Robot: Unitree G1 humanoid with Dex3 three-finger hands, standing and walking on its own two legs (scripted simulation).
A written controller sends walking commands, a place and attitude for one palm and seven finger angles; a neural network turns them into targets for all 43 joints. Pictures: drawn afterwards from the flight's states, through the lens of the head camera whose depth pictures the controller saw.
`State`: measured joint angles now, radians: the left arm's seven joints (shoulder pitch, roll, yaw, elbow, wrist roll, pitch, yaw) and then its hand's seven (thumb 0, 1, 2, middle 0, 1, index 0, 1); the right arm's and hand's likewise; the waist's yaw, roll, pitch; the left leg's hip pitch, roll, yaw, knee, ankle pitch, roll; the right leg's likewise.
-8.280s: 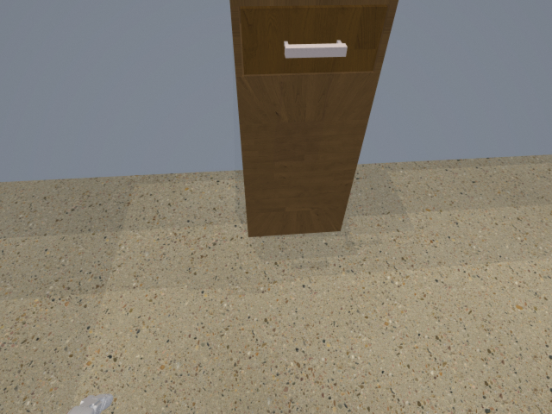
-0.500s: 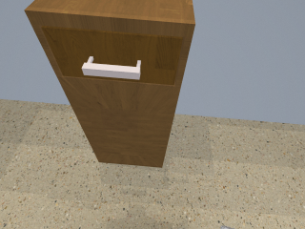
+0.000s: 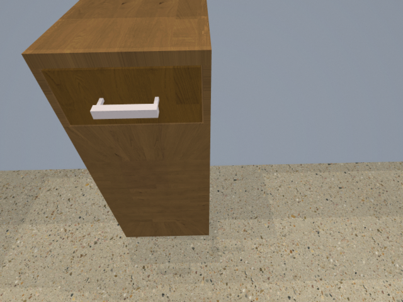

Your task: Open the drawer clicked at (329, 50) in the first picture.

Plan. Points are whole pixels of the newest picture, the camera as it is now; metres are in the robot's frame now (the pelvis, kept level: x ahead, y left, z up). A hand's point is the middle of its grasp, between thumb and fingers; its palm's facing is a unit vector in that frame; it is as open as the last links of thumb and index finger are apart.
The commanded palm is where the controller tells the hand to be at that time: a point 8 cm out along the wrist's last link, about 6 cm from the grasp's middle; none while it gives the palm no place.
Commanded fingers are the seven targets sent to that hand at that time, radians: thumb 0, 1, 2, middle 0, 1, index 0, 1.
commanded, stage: come to a stop and stand still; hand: left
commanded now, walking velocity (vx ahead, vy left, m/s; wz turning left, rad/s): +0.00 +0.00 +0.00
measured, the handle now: (127, 106) +0.55 +0.22 +0.10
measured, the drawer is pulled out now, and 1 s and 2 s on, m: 0.00 0.00 0.00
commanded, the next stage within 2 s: look again from close up in 0.18 s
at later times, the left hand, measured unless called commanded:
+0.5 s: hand out of the picture -0.01 +0.19 -0.19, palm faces +0.05 -0.99 -0.16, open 7.4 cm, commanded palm none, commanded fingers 0.00 0.90 0.90 -0.20 -0.30 -0.20 -0.30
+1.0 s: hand out of the picture +0.13 +0.24 -0.10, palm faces -0.02 -0.87 -0.49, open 7.5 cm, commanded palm +0.11 +0.28 -0.04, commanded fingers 0.00 0.71 0.82 -0.21 -0.42 -0.21 -0.42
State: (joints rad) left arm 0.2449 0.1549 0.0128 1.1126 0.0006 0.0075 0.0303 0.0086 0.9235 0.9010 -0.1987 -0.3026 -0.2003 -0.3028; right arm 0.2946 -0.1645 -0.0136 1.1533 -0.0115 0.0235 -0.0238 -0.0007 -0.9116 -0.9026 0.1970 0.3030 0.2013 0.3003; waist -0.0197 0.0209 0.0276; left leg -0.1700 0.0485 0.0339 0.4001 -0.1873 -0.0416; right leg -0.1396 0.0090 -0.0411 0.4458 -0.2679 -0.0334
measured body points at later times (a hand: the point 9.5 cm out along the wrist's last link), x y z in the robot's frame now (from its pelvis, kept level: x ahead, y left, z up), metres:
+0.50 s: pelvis -0.01 +0.03 -0.01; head +0.00 +0.03 +0.44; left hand -0.01 +0.24 -0.17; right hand +0.00 -0.19 -0.17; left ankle +0.00 +0.14 -0.74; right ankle -0.01 -0.09 -0.74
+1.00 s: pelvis +0.01 +0.05 -0.01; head +0.02 +0.04 +0.44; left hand +0.13 +0.29 -0.07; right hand +0.07 -0.19 -0.14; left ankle +0.00 +0.14 -0.74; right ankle -0.01 -0.07 -0.74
